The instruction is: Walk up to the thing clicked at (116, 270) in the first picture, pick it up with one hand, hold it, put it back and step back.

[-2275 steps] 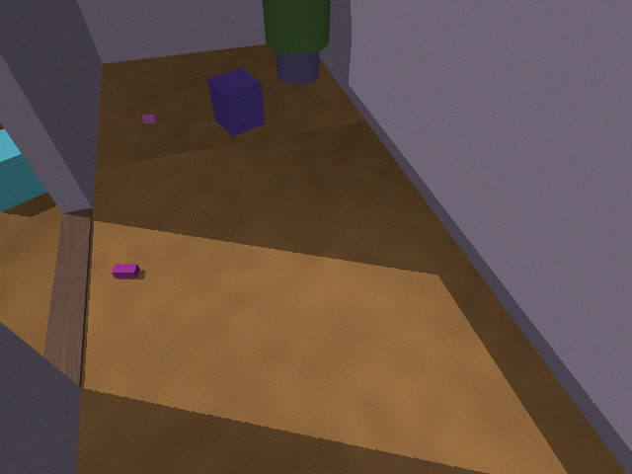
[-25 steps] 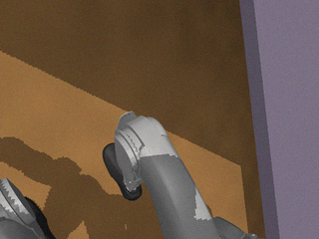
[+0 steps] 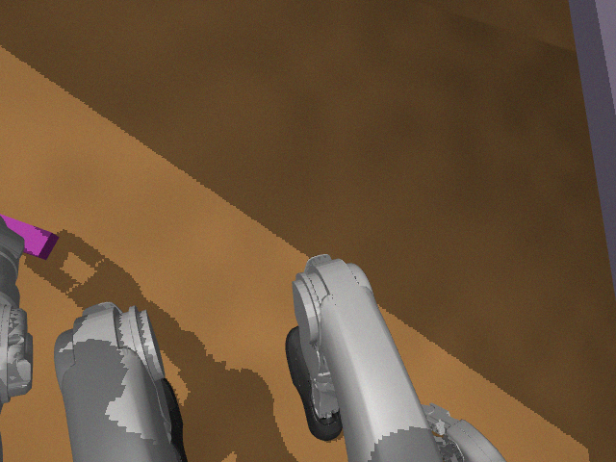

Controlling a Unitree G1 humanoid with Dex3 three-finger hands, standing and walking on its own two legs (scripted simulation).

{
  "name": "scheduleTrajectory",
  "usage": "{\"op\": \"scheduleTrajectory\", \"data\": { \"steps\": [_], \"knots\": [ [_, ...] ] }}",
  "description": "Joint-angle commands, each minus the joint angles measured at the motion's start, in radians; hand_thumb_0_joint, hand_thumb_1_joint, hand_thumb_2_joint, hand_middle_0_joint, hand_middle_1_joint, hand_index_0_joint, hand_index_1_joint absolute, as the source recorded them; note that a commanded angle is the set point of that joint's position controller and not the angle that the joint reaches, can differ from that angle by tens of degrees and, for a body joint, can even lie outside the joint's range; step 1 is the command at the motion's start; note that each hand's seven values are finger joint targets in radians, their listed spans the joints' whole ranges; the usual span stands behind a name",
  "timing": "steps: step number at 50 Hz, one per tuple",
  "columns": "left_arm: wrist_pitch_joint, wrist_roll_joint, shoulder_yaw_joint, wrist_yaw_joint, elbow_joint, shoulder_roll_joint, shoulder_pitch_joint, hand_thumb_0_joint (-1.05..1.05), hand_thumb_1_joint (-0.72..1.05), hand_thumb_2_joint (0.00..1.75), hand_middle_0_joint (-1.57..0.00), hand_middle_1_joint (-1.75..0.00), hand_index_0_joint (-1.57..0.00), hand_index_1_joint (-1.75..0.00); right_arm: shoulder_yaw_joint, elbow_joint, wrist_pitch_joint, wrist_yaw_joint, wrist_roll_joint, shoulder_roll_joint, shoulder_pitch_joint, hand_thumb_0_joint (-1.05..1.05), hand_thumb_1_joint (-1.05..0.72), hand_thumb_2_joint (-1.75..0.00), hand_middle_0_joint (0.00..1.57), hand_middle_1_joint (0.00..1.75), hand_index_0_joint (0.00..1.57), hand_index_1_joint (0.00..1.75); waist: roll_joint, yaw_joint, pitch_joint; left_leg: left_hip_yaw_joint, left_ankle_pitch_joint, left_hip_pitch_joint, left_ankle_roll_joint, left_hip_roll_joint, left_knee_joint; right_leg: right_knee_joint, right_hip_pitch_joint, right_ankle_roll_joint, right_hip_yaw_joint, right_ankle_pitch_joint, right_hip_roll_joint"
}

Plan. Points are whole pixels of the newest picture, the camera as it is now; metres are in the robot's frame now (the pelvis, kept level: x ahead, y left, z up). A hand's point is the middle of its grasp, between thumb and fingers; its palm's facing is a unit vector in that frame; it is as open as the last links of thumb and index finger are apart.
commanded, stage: withdraw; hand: left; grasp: from above
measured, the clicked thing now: (21, 236) +0.45 +0.34 -0.33
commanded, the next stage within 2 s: home in 0.38 s
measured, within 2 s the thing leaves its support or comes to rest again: neither
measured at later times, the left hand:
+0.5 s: hand (5, 232) +0.43 +0.31 -0.21, palm faces -0.49 -0.10 -0.87, open 13.8 cm
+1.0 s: hand out of the picture +0.35 +0.32 -0.07, palm faces -0.31 -0.54 -0.78, open 8.8 cm
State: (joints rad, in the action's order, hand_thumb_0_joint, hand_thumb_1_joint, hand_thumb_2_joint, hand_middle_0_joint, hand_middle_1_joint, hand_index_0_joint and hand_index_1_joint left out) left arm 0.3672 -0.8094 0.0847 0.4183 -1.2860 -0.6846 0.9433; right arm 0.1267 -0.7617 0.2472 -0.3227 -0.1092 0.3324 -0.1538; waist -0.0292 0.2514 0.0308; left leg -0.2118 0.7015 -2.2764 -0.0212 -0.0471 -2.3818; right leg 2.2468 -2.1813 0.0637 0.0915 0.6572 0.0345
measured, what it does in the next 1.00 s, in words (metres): rises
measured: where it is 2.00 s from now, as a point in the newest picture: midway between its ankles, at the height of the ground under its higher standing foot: (248, 431)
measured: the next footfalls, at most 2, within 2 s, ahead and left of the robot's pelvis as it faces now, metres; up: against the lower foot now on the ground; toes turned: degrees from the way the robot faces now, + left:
none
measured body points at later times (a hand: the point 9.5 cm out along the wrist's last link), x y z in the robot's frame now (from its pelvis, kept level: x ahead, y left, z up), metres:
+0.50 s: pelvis +0.00 -0.01 -0.03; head +0.24 +0.08 +0.34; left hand +0.45 +0.32 -0.16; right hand +0.06 -0.28 -0.12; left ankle +0.07 +0.13 -0.31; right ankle +0.11 -0.13 -0.31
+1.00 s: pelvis +0.00 +0.00 +0.06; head +0.21 +0.06 +0.46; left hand +0.37 +0.34 -0.02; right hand +0.16 -0.26 -0.06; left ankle +0.07 +0.13 -0.31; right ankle +0.11 -0.13 -0.31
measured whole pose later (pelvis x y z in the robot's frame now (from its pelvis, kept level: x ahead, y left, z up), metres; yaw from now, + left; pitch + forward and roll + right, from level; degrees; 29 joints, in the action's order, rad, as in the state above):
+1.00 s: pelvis +0.00 +0.00 +0.06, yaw +6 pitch +35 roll -7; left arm -0.01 -0.65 0.08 0.02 -0.68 -0.57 0.46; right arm -0.02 -0.63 -0.01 -0.09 -0.03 0.28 -0.14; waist -0.04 0.09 0.16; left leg -0.12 0.69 -2.11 -0.01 -0.03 -2.17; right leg 2.10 -2.04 0.05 0.03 0.68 -0.01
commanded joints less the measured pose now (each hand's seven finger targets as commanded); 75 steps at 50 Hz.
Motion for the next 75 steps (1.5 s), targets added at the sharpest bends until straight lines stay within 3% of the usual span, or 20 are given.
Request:
{"op": "scheduleTrajectory", "data": {
  "steps": [1,3,8,12,15,18,24,26,29,36,40,42,44,49,54,61,65,70,72,75],
  "knots": [
    [-0.097,-0.093,-0.075,-0.097,0.094,-0.122,0.312,0.0,-0.3,0.81,-0.27,-0.79,-0.27,-0.79,-0.114,-0.006,-0.028,0.039,0.014,0.242,-0.222,0.0,-0.9,-0.9,0.2,0.3,0.2,0.3,-0.203,0.079,0.527,0.106,-0.091,0.397,0.038,0.022,0.286,-0.243,0.302,-0.098,0.082,-0.081,0.05],
    [-0.152,-0.125,-0.093,-0.141,0.087,-0.139,0.325,0.0,-0.32,0.83,-0.25,-0.83,-0.25,-0.83,-0.118,0.012,-0.042,0.065,0.013,0.234,-0.204,0.0,-0.89,-0.9,0.2,0.3,0.2,0.3,-0.157,0.078,0.494,0.109,-0.036,0.397,0.038,0.029,0.289,-0.263,0.289,-0.099,0.066,-0.004,0.046],
    [-0.305,-0.203,-0.118,-0.187,0.019,-0.149,0.341,0.0,-0.45,0.94,-0.13,-0.95,-0.13,-0.94,-0.105,0.056,-0.087,0.126,0.012,0.212,-0.173,0.0,-0.89,-0.9,0.2,0.3,0.2,0.3,-0.117,0.051,0.48,0.144,-0.042,0.382,0.036,0.041,0.276,-0.255,0.287,-0.104,0.057,0.006,0.031],
    [-0.427,-0.274,-0.072,-0.185,0.005,-0.254,0.328,0.0,-0.43,0.93,-0.15,-0.93,-0.15,-0.93,-0.095,0.071,-0.124,0.165,0.004,0.213,-0.169,0.0,-0.89,-0.9,0.2,0.3,0.2,0.3,-0.111,0.014,0.535,0.173,-0.102,0.349,0.034,0.047,0.22,-0.234,0.332,-0.098,0.04,-0.037,0.019],
    [-0.507,-0.32,-0.066,-0.173,0.021,-0.263,0.317,0.0,-0.45,0.94,-0.11,-0.96,-0.12,-0.95,-0.088,0.084,-0.149,0.188,-0.003,0.221,-0.177,0.0,-0.89,-0.89,0.2,0.3,0.2,0.3,-0.146,0.021,0.558,0.163,-0.127,0.386,0.03,0.043,0.207,-0.204,0.298,-0.096,0.06,-0.074,0.012],
    [-0.572,-0.366,-0.016,-0.136,0.049,-0.344,0.296,0.0,-0.49,0.97,-0.07,-1.0,-0.09,-0.98,-0.076,0.092,-0.175,0.203,-0.013,0.226,-0.179,0.0,-0.9,-0.89,0.2,0.3,0.2,0.3,-0.188,0.005,0.615,0.162,-0.167,0.405,0.03,0.038,0.188,-0.171,0.333,-0.09,0.063,-0.127,0.01],
    [-0.62,-0.411,0.082,-0.045,0.159,-0.445,0.265,0.0,-0.47,0.94,-0.06,-0.99,-0.09,-0.96,-0.095,0.099,-0.2,0.22,-0.039,0.237,-0.189,0.0,-0.9,-0.89,0.2,0.3,0.2,0.3,-0.307,-0.013,0.696,0.158,-0.237,0.499,0.024,0.03,0.164,-0.126,0.307,-0.095,0.074,-0.201,0.002],
    [-0.617,-0.409,0.12,-0.023,0.174,-0.468,0.24,0.0,-0.32,0.9,-0.22,-0.83,-0.22,-0.8,-0.108,0.1,-0.205,0.225,-0.047,0.248,-0.185,0.0,-0.88,-0.89,0.2,0.3,0.2,0.3,-0.331,-0.02,0.71,0.152,-0.246,0.527,0.02,0.031,0.163,-0.114,0.271,-0.101,0.087,-0.197,-0.002],
    [-0.592,-0.383,0.109,-0.025,0.223,-0.438,0.222,0.0,-0.2,0.88,-0.24,-0.63,-0.21,-0.65,-0.132,0.105,-0.2,0.225,-0.048,0.238,-0.202,0.0,-0.89,-0.89,0.2,0.3,0.2,0.3,-0.356,-0.02,0.754,0.157,-0.227,0.546,0.025,0.029,0.176,-0.125,0.276,-0.1,0.079,-0.19,-0.004],
    [-0.51,-0.207,0.092,-0.143,0.38,-0.335,0.037,0.0,0.13,0.92,-0.23,-0.56,-0.22,-0.58,-0.192,0.113,-0.211,0.219,0.0,0.224,-0.24,0.0,-0.89,-0.9,0.2,0.3,0.2,0.3,-0.349,-0.085,0.852,0.168,-0.281,0.612,0.029,0.035,0.277,-0.182,0.345,-0.099,0.067,-0.248,-0.01],
    [-0.47,-0.061,0.085,-0.244,0.593,-0.247,-0.052,0.0,0.42,0.96,-0.23,-0.51,-0.22,-0.52,-0.225,0.136,-0.231,0.225,0.045,0.201,-0.225,0.0,-0.89,-0.9,0.2,0.3,0.2,0.3,-0.337,-0.142,0.914,0.165,-0.318,0.707,0.033,0.036,0.366,-0.236,0.388,-0.098,0.047,-0.281,-0.015],
    [-0.44,0.009,0.097,-0.285,0.62,-0.208,-0.151,0.0,0.58,0.95,-0.22,-0.44,-0.21,-0.45,-0.226,0.147,-0.241,0.23,0.064,0.191,-0.207,0.0,-0.89,-0.9,0.2,0.3,0.2,0.3,-0.259,-0.139,0.848,0.16,-0.293,0.658,0.044,0.04,0.398,-0.272,0.419,-0.091,0.038,-0.28,-0.017],
    [-0.414,0.075,0.067,-0.327,0.633,-0.126,-0.245,0.0,0.7,0.93,-0.21,-0.38,-0.21,-0.39,-0.222,0.16,-0.245,0.235,0.073,0.175,-0.177,0.0,-0.9,-0.9,0.2,0.3,0.2,0.3,-0.166,-0.126,0.74,0.149,-0.236,0.607,0.054,0.038,0.431,-0.316,0.413,-0.09,0.034,-0.242,-0.014],
    [-0.377,0.252,0.044,-0.406,0.844,-0.039,-0.39,0.0,0.9,0.9,-0.2,-0.3,-0.2,-0.3,-0.232,0.223,-0.236,0.255,0.1,0.146,-0.097,0.0,-0.9,-0.9,0.2,0.3,0.2,0.3,-0.101,-0.153,0.707,0.141,-0.124,0.652,0.063,0.029,0.551,-0.434,0.501,-0.085,0.009,-0.166,-0.016],
    [-0.356,0.383,0.073,-0.405,1.041,-0.012,-0.457,0.0,0.9,0.9,-0.2,-0.3,-0.2,-0.3,-0.227,0.28,-0.212,0.286,0.119,0.123,-0.033,0.0,-0.9,-0.9,0.2,0.3,0.2,0.3,-0.123,-0.172,0.706,0.124,-0.026,0.756,0.058,0.023,0.681,-0.533,0.577,-0.086,-0.006,-0.087,-0.021],
    [-0.245,0.549,0.085,-0.375,1.194,0.079,-0.673,0.0,0.9,0.91,-0.2,-0.3,-0.2,-0.3,-0.216,0.324,-0.172,0.342,0.138,0.089,0.024,0.0,-0.9,-0.9,0.2,0.3,0.2,0.3,-0.101,-0.187,0.704,0.142,-0.063,0.932,0.052,0.031,0.826,-0.71,0.77,-0.085,-0.041,-0.095,-0.028],
    [-0.176,0.653,0.064,-0.365,1.228,0.144,-0.796,0.0,0.9,0.9,-0.2,-0.3,-0.2,-0.3,-0.202,0.332,-0.154,0.37,0.145,0.071,0.041,0.0,-0.9,-0.9,0.2,0.3,0.2,0.3,-0.077,-0.171,0.629,0.136,-0.059,1.021,0.049,0.031,0.927,-0.82,0.861,-0.081,-0.05,-0.084,-0.031],
    [-0.106,0.745,0.061,-0.346,1.3,0.207,-0.926,0.0,0.9,0.9,-0.2,-0.3,-0.2,-0.3,-0.178,0.34,-0.125,0.406,0.154,0.044,0.019,0.0,-0.9,-0.9,0.2,0.3,0.2,0.3,-0.062,-0.174,0.581,0.134,-0.141,1.173,0.041,0.028,1.047,-0.946,1.015,-0.078,-0.057,-0.143,-0.03],
    [-0.084,0.773,0.042,-0.34,1.305,0.25,-0.961,0.0,0.9,0.9,-0.2,-0.3,-0.2,-0.3,-0.17,0.329,-0.114,0.421,0.155,0.034,-0.001,0.0,-0.9,-0.9,0.2,0.3,0.2,0.3,-0.058,-0.156,0.536,0.128,-0.194,1.226,0.037,0.024,1.1,-0.995,1.066,-0.076,-0.055,-0.189,-0.03],
    [-0.054,0.821,0.069,-0.332,1.338,0.266,-1.032,0.0,0.9,0.9,-0.2,-0.3,-0.2,-0.3,-0.158,0.329,-0.094,0.448,0.155,0.027,-0.024,0.0,-0.9,-0.9,0.2,0.3,0.2,0.3,-0.061,-0.175,0.508,0.129,-0.275,1.32,0.033,0.023,1.173,-1.068,1.171,-0.076,-0.054,-0.252,-0.028]
  ]
}}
